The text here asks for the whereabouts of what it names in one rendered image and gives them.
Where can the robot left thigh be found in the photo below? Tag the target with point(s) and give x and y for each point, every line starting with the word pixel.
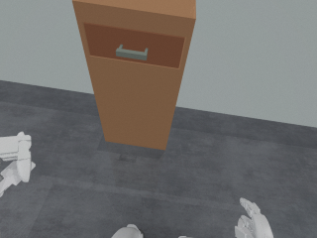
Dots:
pixel 128 232

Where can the cabinet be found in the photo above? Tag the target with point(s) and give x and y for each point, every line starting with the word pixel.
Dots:
pixel 135 100

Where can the left robot shin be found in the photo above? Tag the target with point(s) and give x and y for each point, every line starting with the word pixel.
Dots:
pixel 132 225

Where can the robot right hand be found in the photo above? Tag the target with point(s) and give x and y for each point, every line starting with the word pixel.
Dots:
pixel 258 227

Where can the robot left hand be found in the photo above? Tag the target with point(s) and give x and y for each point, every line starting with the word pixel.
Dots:
pixel 16 148

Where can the drawer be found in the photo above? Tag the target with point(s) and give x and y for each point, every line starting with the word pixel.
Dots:
pixel 163 49

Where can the handle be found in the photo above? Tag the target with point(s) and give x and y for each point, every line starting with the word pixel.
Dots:
pixel 123 53

